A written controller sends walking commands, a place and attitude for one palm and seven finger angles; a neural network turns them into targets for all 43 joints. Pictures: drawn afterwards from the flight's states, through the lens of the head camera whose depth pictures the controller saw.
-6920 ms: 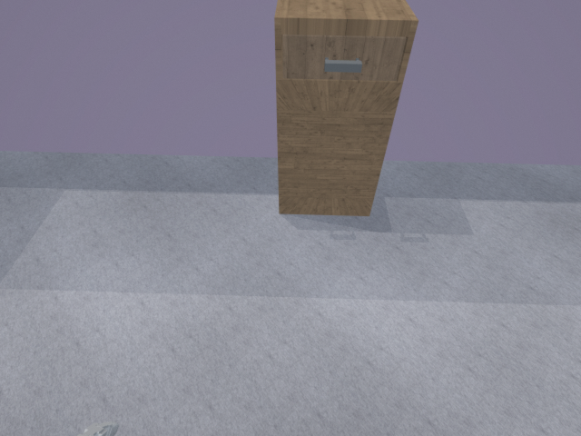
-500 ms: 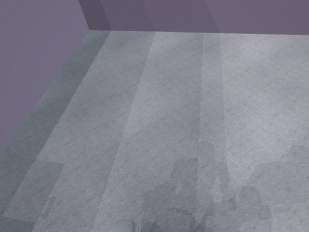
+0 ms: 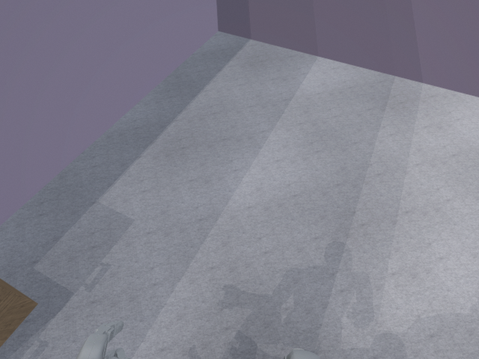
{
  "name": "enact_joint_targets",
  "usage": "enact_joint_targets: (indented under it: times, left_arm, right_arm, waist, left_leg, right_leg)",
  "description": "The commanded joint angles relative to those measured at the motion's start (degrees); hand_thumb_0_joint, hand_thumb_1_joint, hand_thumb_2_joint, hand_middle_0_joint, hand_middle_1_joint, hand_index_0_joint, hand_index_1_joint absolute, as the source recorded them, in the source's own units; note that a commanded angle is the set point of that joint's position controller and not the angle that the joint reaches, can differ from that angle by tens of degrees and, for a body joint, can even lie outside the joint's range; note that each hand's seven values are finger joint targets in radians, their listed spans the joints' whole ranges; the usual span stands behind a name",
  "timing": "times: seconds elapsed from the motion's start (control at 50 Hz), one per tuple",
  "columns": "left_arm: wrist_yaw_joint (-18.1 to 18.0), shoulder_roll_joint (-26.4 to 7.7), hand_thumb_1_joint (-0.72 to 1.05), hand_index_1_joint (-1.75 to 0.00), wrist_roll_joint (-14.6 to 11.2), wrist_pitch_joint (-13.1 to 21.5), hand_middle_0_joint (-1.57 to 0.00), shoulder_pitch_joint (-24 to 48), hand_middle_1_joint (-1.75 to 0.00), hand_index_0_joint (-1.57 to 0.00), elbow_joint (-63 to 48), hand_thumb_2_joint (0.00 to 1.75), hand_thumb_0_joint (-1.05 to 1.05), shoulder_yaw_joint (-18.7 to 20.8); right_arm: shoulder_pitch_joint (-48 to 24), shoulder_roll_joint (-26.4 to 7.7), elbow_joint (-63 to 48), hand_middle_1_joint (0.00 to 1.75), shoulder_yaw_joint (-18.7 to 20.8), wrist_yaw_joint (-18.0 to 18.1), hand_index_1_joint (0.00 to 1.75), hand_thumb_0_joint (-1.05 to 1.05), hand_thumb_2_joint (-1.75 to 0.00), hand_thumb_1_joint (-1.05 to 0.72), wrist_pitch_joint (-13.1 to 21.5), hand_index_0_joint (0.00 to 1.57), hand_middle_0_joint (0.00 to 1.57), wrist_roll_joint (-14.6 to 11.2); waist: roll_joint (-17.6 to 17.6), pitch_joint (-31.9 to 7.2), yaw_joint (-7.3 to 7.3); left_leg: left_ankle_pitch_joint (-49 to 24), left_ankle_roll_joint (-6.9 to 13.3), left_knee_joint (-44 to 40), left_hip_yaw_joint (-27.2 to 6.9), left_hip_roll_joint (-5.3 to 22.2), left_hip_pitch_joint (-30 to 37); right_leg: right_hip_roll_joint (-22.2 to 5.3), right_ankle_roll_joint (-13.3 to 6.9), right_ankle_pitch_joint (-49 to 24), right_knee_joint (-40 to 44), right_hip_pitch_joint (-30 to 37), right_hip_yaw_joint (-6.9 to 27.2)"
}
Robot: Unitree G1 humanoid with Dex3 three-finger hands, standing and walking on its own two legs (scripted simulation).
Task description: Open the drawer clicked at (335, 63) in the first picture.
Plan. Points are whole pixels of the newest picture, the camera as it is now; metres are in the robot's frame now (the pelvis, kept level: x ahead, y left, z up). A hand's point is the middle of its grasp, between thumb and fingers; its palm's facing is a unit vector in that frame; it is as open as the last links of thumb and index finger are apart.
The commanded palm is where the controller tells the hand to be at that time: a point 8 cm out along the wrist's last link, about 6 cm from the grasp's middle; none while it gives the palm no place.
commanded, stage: turn to face it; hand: left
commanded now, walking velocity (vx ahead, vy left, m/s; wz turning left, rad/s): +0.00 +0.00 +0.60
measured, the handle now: out of the picture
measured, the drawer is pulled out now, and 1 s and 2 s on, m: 0.00 0.00 0.00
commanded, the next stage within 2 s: take the last steps up to it in 1.88 s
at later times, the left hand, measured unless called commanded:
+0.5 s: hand out of the picture -0.02 +0.20 -0.17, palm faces +0.35 -0.90 -0.25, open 7.4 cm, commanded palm none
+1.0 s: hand out of the picture +0.00 +0.23 -0.14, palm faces +0.57 -0.78 -0.27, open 7.4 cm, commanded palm none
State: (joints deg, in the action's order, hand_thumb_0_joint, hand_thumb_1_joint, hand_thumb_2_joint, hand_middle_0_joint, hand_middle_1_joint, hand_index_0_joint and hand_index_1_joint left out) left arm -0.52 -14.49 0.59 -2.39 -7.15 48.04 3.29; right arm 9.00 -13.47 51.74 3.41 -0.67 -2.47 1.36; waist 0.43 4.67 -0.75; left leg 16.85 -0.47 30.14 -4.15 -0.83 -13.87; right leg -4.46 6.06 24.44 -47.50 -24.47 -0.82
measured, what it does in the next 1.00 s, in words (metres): steps on the spot, turning left: right foot, then left foot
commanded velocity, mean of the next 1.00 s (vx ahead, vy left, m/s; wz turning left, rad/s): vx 0.00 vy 0.00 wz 0.60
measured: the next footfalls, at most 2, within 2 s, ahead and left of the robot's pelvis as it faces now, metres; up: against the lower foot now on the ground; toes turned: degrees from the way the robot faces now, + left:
right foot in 0.06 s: +0.07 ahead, -0.14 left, +0.00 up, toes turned -1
left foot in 0.52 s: +0.00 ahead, +0.11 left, +0.00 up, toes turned +28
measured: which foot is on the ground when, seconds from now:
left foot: down 0.00-0.06, up 0.08-0.50, down 0.52-1.00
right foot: up 0.00-0.04, down 0.06-0.52, up 0.54-1.00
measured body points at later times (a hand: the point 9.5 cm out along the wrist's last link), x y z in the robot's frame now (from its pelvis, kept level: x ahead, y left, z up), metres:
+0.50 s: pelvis +0.00 -0.01 -0.01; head +0.04 +0.01 +0.44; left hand -0.04 +0.25 -0.15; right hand +0.17 -0.24 -0.14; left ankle -0.04 +0.09 -0.72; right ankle +0.03 -0.14 -0.73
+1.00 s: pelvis +0.00 -0.01 +0.00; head +0.03 +0.00 +0.45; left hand -0.04 +0.27 -0.12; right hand +0.19 -0.19 -0.14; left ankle -0.04 +0.09 -0.73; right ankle +0.08 -0.14 -0.70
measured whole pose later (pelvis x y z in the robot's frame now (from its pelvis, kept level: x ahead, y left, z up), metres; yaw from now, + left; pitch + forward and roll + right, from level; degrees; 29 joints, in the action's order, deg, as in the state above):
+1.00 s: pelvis +0.00 -0.01 +0.00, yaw +36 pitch +1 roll +0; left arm -1.1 -13.4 0.4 -2.8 -6.6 49.2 3.1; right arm 13.2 -12.4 53.1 3.6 -0.4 -2.7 1.5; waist 0.9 2.9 -2.3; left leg 11.6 1.7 27.6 -6.5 -4.0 -16.4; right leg -2.5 5.4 24.5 -45.7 -21.7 0.3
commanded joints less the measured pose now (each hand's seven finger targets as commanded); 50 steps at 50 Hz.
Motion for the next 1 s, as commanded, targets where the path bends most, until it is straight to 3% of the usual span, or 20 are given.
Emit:
enact_joint_targets:
  times: [0.0,0.02,0.04,0.06,0.08,0.1,0.12,0.18,0.28,0.4,0.46,0.48,0.5,0.52,0.54,0.56,0.6,0.66,0.86,0.98]
  left_arm:
    - [-0.29,-5.09,0.9,-0.3,-0.32,2.07,-0.2,-5.32,-0.3,-0.2,-3.32,0.9,0.0,1.49]
    - [-0.5,-7.14,0.9,-0.3,-0.11,2.82,-0.2,-8.59,-0.3,-0.2,-2.72,0.9,0.0,1.97]
    - [-1.21,-13.45,0.9,-0.3,1.0,3.56,-0.2,-10.1,-0.3,-0.2,-2.58,0.9,0.0,3.24]
    - [-1.45,-16.3,0.9,-0.3,0.76,3.27,-0.2,-10.64,-0.3,-0.2,-3.03,0.9,0.0,3.39]
    - [-1.61,-13.57,0.9,-0.3,0.61,3.04,-0.2,-8.88,-0.3,-0.2,-3.49,0.9,0.0,2.89]
    - [-1.63,-10.81,0.9,-0.3,0.52,3.07,-0.2,-4.73,-0.3,-0.2,-3.96,0.9,0.0,2.34]
    - [-1.47,-9.55,0.9,-0.3,0.53,2.76,-0.2,-1.85,-0.3,-0.2,-4.6,0.9,0.0,1.8]
    - [-1.41,-6.73,0.9,-0.3,0.64,3.05,-0.2,-0.44,-0.3,-0.2,-4.91,0.9,0.0,0.84]
    - [-1.57,-8.07,0.9,-0.3,0.87,2.87,-0.2,-6.83,-0.3,-0.2,-2.35,0.9,0.0,1.31]
    - [-1.34,-10.47,0.9,-0.3,1.32,2.08,-0.2,-7.81,-0.3,-0.2,-0.94,0.9,0.0,2.37]
    - [-1.03,-10.23,0.9,-0.3,0.88,1.63,-0.2,-6.99,-0.3,-0.2,-0.21,0.9,0.0,2.72]
    - [-0.86,-9.18,0.9,-0.3,0.31,1.29,-0.2,-7.22,-0.3,-0.2,-0.52,0.9,0.0,2.69]
    - [-0.36,-5.14,0.9,-0.3,-0.25,1.04,-0.2,-6.9,-0.3,-0.2,-2.61,0.9,0.0,1.97]
    - [-0.63,-4.59,0.9,-0.3,0.32,0.54,-0.2,-2.26,-0.3,-0.2,-4.46,0.9,0.0,1.02]
    - [-0.48,-5.12,0.9,-0.3,0.38,0.33,-0.2,-1.79,-0.3,-0.2,-4.53,0.9,0.0,1.28]
    - [-0.61,-4.51,0.9,-0.3,0.63,0.24,-0.2,-1.42,-0.3,-0.2,-3.22,0.9,0.0,1.56]
    - [-0.16,-5.54,0.9,-0.3,0.47,0.37,-0.2,-2.21,-0.3,-0.2,-1.08,0.9,0.0,2.02]
    - [0.0,-5.77,0.9,-0.3,0.39,0.48,-0.2,-4.88,-0.3,-0.2,0.53,0.9,0.0,2.09]
    - [-0.78,-4.8,0.9,-0.3,0.0,0.52,-0.2,1.44,-0.3,-0.2,-2.86,0.9,0.0,1.57]
    - [-1.17,-4.2,0.9,-0.3,-0.69,1.52,-0.2,-2.93,-0.3,-0.2,-2.93,0.9,0.0,1.22]
  right_arm:
    - [-1.99,-12.26,-5.1,0.3,3.67,0.59,0.3,0.0,-0.9,-0.9,1.09,0.2,0.2,-0.25]
    - [-1.91,-10.68,-5.39,0.3,3.48,0.45,0.3,0.0,-0.9,-0.9,1.21,0.2,0.2,-0.67]
    - [0.83,-5.73,-6.33,0.3,2.61,0.11,0.3,0.0,-0.9,-0.9,1.31,0.2,0.2,-1.1]
    - [0.26,-6.33,-7.35,0.3,2.77,0.26,0.3,0.0,-0.9,-0.9,0.89,0.2,0.2,-0.92]
    - [0.68,-8.03,-6.6,0.3,3.23,0.21,0.3,0.0,-0.9,-0.9,0.28,0.2,0.2,-0.63]
    - [0.37,-7.63,-5.18,0.3,3.43,-0.27,0.3,0.0,-0.9,-0.9,-0.25,0.2,0.2,-0.42]
    - [0.91,-7.38,-4.13,0.3,3.43,-0.63,0.3,0.0,-0.9,-0.9,-0.61,0.2,0.2,-0.18]
    - [3.69,-6.06,-2.38,0.3,2.82,-1.41,0.3,0.0,-0.9,-0.9,-0.87,0.2,0.2,-0.1]
    - [-0.57,-5.22,-3.12,0.3,2.23,-1.49,0.3,0.0,-0.9,-0.9,-1.17,0.2,0.2,-0.34]
    - [-2.62,-4.02,-4.0,0.3,1.29,-1.51,0.3,0.0,-0.9,-0.9,-0.26,0.2,0.2,-0.77]
    - [1.69,-5.29,-3.55,0.3,1.61,-1.3,0.3,0.0,-0.9,-0.9,0.62,0.2,0.2,-0.62]
    - [5.78,-8.09,-2.55,0.3,2.33,-1.3,0.3,0.0,-0.9,-0.9,1.26,0.2,0.2,-0.55]
    - [9.04,-15.07,-2.35,0.3,4.04,-0.82,0.3,0.0,-0.9,-0.9,1.86,0.2,0.2,-0.18]
    - [12.64,-17.75,-0.93,0.3,4.49,-0.18,0.3,0.0,-0.9,-0.9,1.47,0.2,0.2,-0.66]
    - [11.25,-16.73,-0.94,0.3,4.06,0.2,0.3,0.0,-0.9,-0.9,1.41,0.2,0.2,-0.44]
    - [8.75,-14.3,-1.43,0.3,3.59,0.78,0.3,0.0,-0.9,-0.9,1.74,0.2,0.2,-0.35]
    - [3.16,-11.28,-2.98,0.3,2.29,1.28,0.3,0.0,-0.9,-0.9,1.89,0.2,0.2,-0.36]
    - [2.54,-10.55,-3.54,0.3,1.96,1.37,0.3,0.0,-0.9,-0.9,2.42,0.2,0.2,-0.68]
    - [5.51,-11.3,-2.62,0.3,3.03,1.03,0.3,0.0,-0.9,-0.9,1.51,0.2,0.2,-0.04]
    - [3.2,-11.27,-3.33,0.3,3.58,0.83,0.3,0.0,-0.9,-0.9,0.97,0.2,0.2,-0.03]
  waist:
    - [9.63,-7.79,1.97]
    - [4.34,-9.73,3.6]
    - [-13.8,-12.2,3.78]
    - [-17.92,-12.71,4.23]
    - [-11.34,-10.41,3.34]
    - [-13.97,-6.57,2.11]
    - [-12.67,-3.54,0.73]
    - [-12.16,-3.4,-0.85]
    - [-11.7,-4.57,2.1]
    - [-13.52,-5.72,3.3]
    - [-9.49,-8.41,0.89]
    - [-2.25,-11.1,-1.68]
    - [17.79,-11.45,-3.47]
    - [17.15,-12.02,-5.21]
    - [11.56,-10.38,-3.95]
    - [14.39,-10.25,-3.25]
    - [10.72,-6.73,-1.1]
    - [6.07,-8.09,0.2]
    - [7.12,-5.8,-1.74]
    - [8.78,-9.33,0.21]
  left_leg:
    - [-29.93,6.67,-0.74,-11.97,9.74,-1.08]
    - [-20.49,3.9,4.22,-10.26,6.82,-5.8]
    - [3.95,-1.06,18.04,-0.92,-1.18,-17.4]
    - [20.57,-2.4,30.81,0.58,-2.06,-19.21]
    - [17.11,-1.6,38.39,-1.62,0.11,-17.38]
    - [13.77,-1.55,41.17,-1.66,1.48,-18.11]
    - [9.92,-2.05,43.68,0.04,2.04,-18.72]
    - [3.88,-3.53,41.29,2.96,2.86,-18.56]
    - [5.97,-4.5,31.25,6.28,3.41,-17.71]
    - [8.44,-2.98,16.18,10.55,3.51,-10.43]
    - [0.19,-1.73,2.05,11.01,3.03,-1.44]
    - [-8.64,-0.62,-5.83,7.18,5.08,8.04]
    - [-28.67,6.25,-9.44,-15.06,20.77,16.91]
    - [-39.47,11.6,-9.88,-19.3,26.04,15.09]
    - [-35.5,13.11,-9.49,-15.36,25.66,12.73]
    - [-32.88,11.04,-9.62,-13.63,21.14,11.26]
    - [-31.71,8.43,-9.66,-8.44,16.08,7.77]
    - [-33.22,7.7,-9.98,-6.41,13.41,8.9]
    - [-22.58,11.09,-10.71,-16.8,13.48,6.52]
    - [-28.07,9.33,-5.57,-19.6,10.39,2.06]
  right_leg:
    - [2.92,-0.45,-9.61,16.4,12.23,-2.67]
    - [-0.49,-0.96,-16.45,24.52,20.26,-0.11]
    - [-17.01,-5.92,-25.5,29.04,30.33,14.97]
    - [-27.27,-12.72,-34.79,29.41,24.86,22.66]
    - [-24.39,-14.45,-27.37,29.41,18.88,17.28]
    - [-21.14,-12.91,-18.86,31.42,13.59,14.35]
    - [-18.2,-11.64,-14.43,31.64,11.6,10.41]
    - [-13.77,-9.66,-21.96,29.53,13.75,-0.47]
    - [-15.74,-11.23,-29.14,28.26,19.57,-3.91]
    - [-18.59,-12.25,-30.22,24.87,18.58,-6.5]
    - [-17.68,-9.0,-27.6,16.59,16.25,-9.72]
    - [-15.54,-6.07,-22.16,7.22,9.97,-11.49]
    - [-6.43,-0.59,6.39,-6.92,-7.8,-12.66]
    - [-3.53,-0.29,15.84,-15.4,-10.99,-5.63]
    - [-4.99,-1.13,11.84,-19.34,-11.33,-2.8]
    - [-4.84,-0.99,7.96,-20.62,-12.08,-1.23]
    - [-4.06,-0.51,0.21,-22.39,-10.8,-0.01]
    - [-2.92,0.12,-3.96,-21.15,-8.81,0.06]
    - [-0.04,0.36,0.3,-6.07,-5.08,1.43]
    - [3.77,-1.34,-3.41,12.74,8.55,0.29]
